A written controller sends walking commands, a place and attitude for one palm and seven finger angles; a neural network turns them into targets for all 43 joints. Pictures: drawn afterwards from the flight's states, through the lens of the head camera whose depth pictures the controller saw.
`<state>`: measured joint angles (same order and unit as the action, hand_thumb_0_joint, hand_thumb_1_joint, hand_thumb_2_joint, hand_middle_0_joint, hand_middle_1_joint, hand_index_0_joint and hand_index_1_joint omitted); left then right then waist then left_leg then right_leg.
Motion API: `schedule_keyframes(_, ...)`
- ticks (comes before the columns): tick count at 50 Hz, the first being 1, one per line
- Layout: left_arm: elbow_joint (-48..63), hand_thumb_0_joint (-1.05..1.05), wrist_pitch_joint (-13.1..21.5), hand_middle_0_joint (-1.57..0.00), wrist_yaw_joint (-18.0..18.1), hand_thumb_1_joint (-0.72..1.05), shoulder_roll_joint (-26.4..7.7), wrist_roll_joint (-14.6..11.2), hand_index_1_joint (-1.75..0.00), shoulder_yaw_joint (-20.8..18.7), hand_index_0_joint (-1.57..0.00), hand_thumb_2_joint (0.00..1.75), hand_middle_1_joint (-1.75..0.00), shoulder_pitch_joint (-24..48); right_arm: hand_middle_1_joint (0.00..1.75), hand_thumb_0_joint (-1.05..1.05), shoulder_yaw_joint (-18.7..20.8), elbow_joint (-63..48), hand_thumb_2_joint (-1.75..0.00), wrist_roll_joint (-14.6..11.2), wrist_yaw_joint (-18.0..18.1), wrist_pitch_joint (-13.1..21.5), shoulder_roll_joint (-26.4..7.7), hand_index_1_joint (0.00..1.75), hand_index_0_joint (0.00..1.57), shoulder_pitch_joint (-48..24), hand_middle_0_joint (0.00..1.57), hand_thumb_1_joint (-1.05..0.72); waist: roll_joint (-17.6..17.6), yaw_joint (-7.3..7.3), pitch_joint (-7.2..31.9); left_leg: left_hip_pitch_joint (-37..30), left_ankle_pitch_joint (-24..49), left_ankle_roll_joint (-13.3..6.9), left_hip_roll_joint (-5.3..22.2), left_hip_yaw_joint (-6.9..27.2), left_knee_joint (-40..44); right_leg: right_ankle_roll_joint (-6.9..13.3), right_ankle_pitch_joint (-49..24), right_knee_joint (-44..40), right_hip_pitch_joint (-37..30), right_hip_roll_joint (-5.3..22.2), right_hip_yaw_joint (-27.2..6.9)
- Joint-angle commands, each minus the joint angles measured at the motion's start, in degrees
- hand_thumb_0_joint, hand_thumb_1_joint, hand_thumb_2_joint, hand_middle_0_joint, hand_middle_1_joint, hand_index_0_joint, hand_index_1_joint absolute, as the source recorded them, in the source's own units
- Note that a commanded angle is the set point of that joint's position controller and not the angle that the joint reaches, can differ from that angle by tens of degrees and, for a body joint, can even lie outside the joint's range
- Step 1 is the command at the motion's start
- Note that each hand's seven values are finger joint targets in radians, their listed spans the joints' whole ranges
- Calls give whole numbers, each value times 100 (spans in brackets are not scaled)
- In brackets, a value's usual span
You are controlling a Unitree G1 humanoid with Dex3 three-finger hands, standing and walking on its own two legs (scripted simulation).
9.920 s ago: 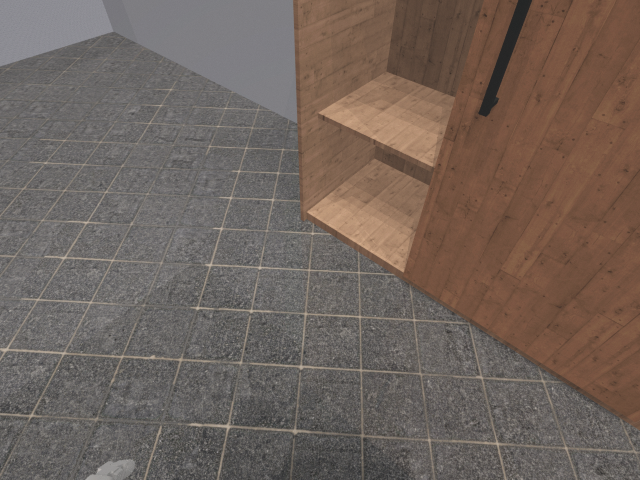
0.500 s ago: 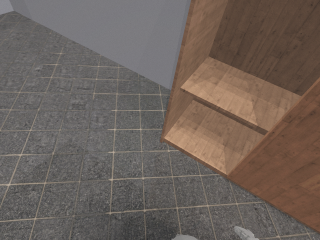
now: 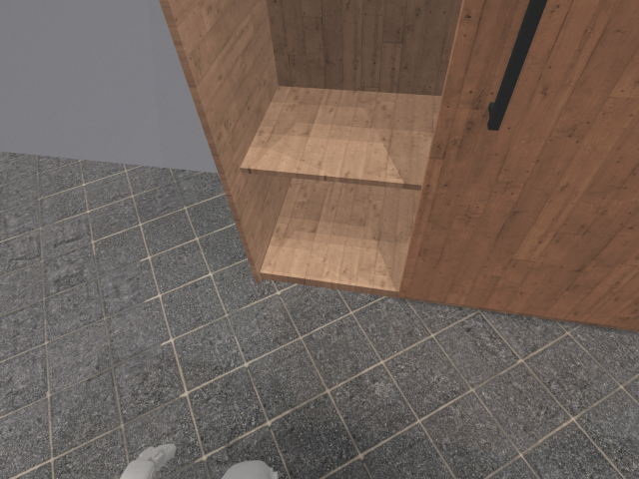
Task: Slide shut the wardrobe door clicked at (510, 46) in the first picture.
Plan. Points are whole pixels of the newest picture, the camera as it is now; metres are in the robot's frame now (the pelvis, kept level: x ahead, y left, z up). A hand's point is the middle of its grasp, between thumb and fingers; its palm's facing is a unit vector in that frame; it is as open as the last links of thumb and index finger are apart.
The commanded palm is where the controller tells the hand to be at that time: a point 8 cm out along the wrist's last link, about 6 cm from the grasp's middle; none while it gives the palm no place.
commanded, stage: turn to face it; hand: right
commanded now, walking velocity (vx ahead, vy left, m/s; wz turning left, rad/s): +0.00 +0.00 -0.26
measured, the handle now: (524, 28) +0.71 -0.30 +0.19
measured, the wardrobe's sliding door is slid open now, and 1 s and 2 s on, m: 0.51 0.51 0.51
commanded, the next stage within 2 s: take the last steps up to it in 0.10 s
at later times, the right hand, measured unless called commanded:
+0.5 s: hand out of the picture +0.02 -0.15 -0.15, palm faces +0.17 +0.95 -0.24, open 7.4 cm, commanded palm none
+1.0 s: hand out of the picture +0.00 -0.21 -0.18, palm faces +0.28 +0.95 -0.13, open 7.4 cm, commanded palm none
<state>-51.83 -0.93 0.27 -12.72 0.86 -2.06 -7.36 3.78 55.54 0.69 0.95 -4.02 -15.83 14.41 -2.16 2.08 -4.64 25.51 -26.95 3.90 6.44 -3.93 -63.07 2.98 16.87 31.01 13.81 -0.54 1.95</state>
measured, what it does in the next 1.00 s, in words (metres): walks ahead: left foot, then right foot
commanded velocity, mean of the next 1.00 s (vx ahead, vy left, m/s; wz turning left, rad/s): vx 0.23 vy -0.04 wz -0.09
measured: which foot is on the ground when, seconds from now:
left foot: up 0.00-0.34, down 0.36-0.90, up 0.92-1.00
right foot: down 0.00-0.36, up 0.38-0.88, down 0.90-1.00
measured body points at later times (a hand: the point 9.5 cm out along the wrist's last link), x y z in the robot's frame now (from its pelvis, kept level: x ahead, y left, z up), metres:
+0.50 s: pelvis +0.02 +0.03 +0.01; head +0.00 +0.07 +0.46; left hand +0.04 +0.28 -0.17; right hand +0.01 -0.20 -0.13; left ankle +0.00 +0.13 -0.74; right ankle +0.01 -0.10 -0.66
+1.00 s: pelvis +0.14 -0.09 -0.01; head +0.16 -0.11 +0.44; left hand +0.29 +0.11 -0.15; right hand -0.01 -0.26 -0.17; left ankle +0.05 +0.08 -0.66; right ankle +0.17 -0.16 -0.74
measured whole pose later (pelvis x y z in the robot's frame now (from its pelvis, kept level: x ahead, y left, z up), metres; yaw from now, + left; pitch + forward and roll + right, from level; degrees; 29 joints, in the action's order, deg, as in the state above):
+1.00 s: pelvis +0.14 -0.09 -0.01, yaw -8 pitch -1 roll +1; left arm -57.2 3.6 -0.2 -7.8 0.8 -1.7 -6.3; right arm 1.6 67.2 0.7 1.2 1.0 -6.5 27.2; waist -1.2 4.1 -4.2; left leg 16.3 -27.9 -0.2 6.8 -2.6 -63.1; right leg 4.6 16.3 36.2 18.9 1.4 9.4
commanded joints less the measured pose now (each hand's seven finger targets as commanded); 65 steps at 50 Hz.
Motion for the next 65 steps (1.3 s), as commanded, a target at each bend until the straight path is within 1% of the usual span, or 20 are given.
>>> schedule_keyframes(1, 121, 0, 97, -20, 111, 90, -974, -6, -30, -210, -20, 90, -30, -488, 30, 0, 40, -415, -90, 5, -6, 208, -327, 30, 20, -39, 20, -90, 861, -262, 723, 463, 469, 100, -13, 263, -214, 556, -4082, -1045, -1111, 1354, -1096)
schedule_keyframes(10, -101, 0, 47, -20, 102, 90, -839, 46, -30, -232, -20, 90, -30, -716, 30, 0, -37, -516, -90, -17, 44, 207, -107, 30, 20, -435, 20, -90, 928, -380, 480, -90, 152, 71, -194, 260, 1324, 780, -2887, -1231, -759, 1419, -1672)
schedule_keyframes(16, -226, 0, 54, -20, 62, 90, -707, 39, -30, -221, -20, 90, -30, -594, 30, 0, -35, -175, -90, 46, -49, 408, 34, 30, 20, 398, 20, -90, 792, 0, 400, -2035, 824, -142, -491, -35, 3484, 511, 832, -1115, 681, 959, -1825)
schedule_keyframes(17, -244, 0, 77, -20, 46, 90, -521, 8, -30, -200, -20, 90, -30, -609, 30, 0, 6, -70, -90, 88, -37, 481, -131, 30, 20, 741, 20, -90, 224, 158, 369, -2738, 700, -228, -170, 328, 4154, 249, 1311, -399, 1328, 516, -1468)
schedule_keyframes(18, -133, 0, 105, -20, 25, 90, -85, -66, -30, -122, -20, 90, -30, -681, 30, 0, 117, 4, -90, 178, 18, 549, -637, 30, 20, 1136, 20, -90, -1348, 292, 367, -3310, -645, -669, 1256, 2195, 5054, -126, 1588, 1306, 2475, -263, -522)
schedule_keyframes(19, 65, 0, 76, -20, -16, 90, -373, 27, -30, -192, -20, 90, -30, -326, 30, 0, 143, -28, -90, 83, 52, 524, -880, 30, 20, 1295, 20, -90, -1370, 409, -122, -2519, -1215, -1079, 2138, 3214, 5714, -227, 1667, 2289, 2815, -166, -518)
schedule_keyframes(20, 87, 0, 53, -20, -73, 90, -497, 91, -30, -264, -20, 90, -30, -217, 30, 0, 121, -102, -90, 62, 68, 518, -764, 30, 20, 1096, 20, -90, -671, 255, -395, -1895, -1703, -1219, 2106, 3036, 5931, -210, 1236, 2798, 2796, 19, -696)
schedule_keyframes(23, -340, 0, 2, -20, -166, 90, -366, 109, -30, -291, -20, 90, -30, -709, 30, 0, -42, -65, -90, 24, 58, 706, -125, 30, 20, 574, 20, -90, -589, -179, -749, -1237, -641, -790, 1260, 1830, 5832, -267, -131, 3318, 2423, 276, -614)
schedule_keyframes(26, -550, 0, -20, -20, -183, 90, -120, 84, -30, -267, -20, 90, -30, -1084, 30, 0, -72, 73, -90, 13, 55, 792, 31, 30, 20, 844, 20, -90, -541, -244, -388, -1668, 819, -638, 863, 709, 5620, -432, -745, 3447, 2372, 260, -365)
schedule_keyframes(35, -275, 0, 80, -20, -242, 90, 35, 57, -30, -153, -20, 90, -30, -39, 30, 0, -127, 770, -90, 95, 100, 933, 188, 30, 20, 2001, 20, -90, -656, 104, -501, -2535, 2545, -994, 1120, 535, 5361, -478, -792, 2316, 2873, 591, 18)
schedule_keyframes(39, -192, 0, 180, -20, -283, 90, 175, 13, -30, -67, -20, 90, -30, 362, 30, 0, -112, 918, -90, 122, 129, 882, 87, 30, 20, 2000, 20, -90, -868, 165, -522, -2290, 3181, -981, 1167, 301, 5102, -333, -509, 1142, 1966, 515, 335)
schedule_keyframes(41, -223, 0, 246, -20, -271, 90, 178, -10, -30, -57, -20, 90, -30, 223, 30, 0, -73, 918, -90, 127, 137, 829, -7, 30, 20, 1903, 20, -90, -971, 97, -360, -2220, 3491, -946, 1125, 199, 4771, -211, -237, 706, 1327, 355, 460)
schedule_keyframes(43, -541, 0, 341, -20, -174, 90, 1, 28, -30, -108, -20, 90, -30, -745, 30, 0, -47, 923, -90, 92, 137, 799, -29, 30, 20, 1725, 20, -90, -702, -382, 162, -1872, 4178, -775, 853, -138, 3483, -109, -600, -108, -262, 70, 649)
schedule_keyframes(44, -795, 0, 374, -20, -106, 90, -421, 53, -30, -193, -20, 90, -30, -1595, 30, 0, -84, 916, -90, 68, 109, 790, 117, 30, 20, 1803, 20, -90, 77, -704, 761, -1282, 3508, -660, 575, -307, 2246, -15, -805, -270, -1620, 332, 382)
schedule_keyframes(45, -936, 0, 429, -20, -26, 90, -1080, 108, -30, -351, -20, 90, -30, -2257, 30, 0, -114, 816, -90, -15, 66, 763, 451, 30, 20, 2078, 20, -90, 1674, -820, 1512, 118, 546, -379, -232, -666, 600, 430, -1467, -471, -2918, 1927, -1639)
schedule_keyframes(46, -1029, 0, 372, -20, 38, 90, -1258, 10, -30, -386, -20, 90, -30, -2591, 30, 0, -165, 621, -90, -1, 80, 747, 501, 30, 20, 1737, 20, -90, 1795, -897, 1642, 740, -868, -431, -445, -109, -507, 770, -1883, -1142, -2937, 2517, -2488)
schedule_keyframes(49, -725, 0, 413, -20, 101, 90, -502, -20, -30, -212, -20, 90, -30, -1201, 30, 0, -87, 620, -90, 7, 13, 679, 452, 30, 20, 1032, 20, -90, 392, -438, 343, 831, 282, -510, 211, 297, -1136, 785, -1435, -1579, -858, 2181, -1430)
schedule_keyframes(53, -729, 0, 536, -20, 92, 90, 0, -24, -30, -42, -20, 90, -30, -941, 30, 0, -55, 720, -90, 102, -53, 477, 718, 30, 20, 1376, 20, -90, 843, -19, -124, 322, 1203, -384, 150, 225, -614, 448, -1207, -2155, 271, 1515, -378)
schedule_keyframes(59, -699, 0, 594, -20, 127, 90, -7, -22, -30, -66, -20, 90, -30, -1210, 30, 0, 49, 350, -90, 81, -69, 375, 452, 30, 20, 769, 20, -90, 492, 4, -176, 1105, 1804, -292, 115, 465, -162, 440, -2215, -2203, -330, 1581, -321)
schedule_keyframes(65, -911, 0, 567, -20, 227, 90, -8, 43, -30, 20, -20, 90, -30, -1676, 30, 0, -38, 126, -90, 34, 1, 366, 476, 30, 20, 40, 20, -90, 426, -154, -76, 976, 1680, -323, -163, 246, 787, 206, -5231, -1550, -1074, 1536, -68)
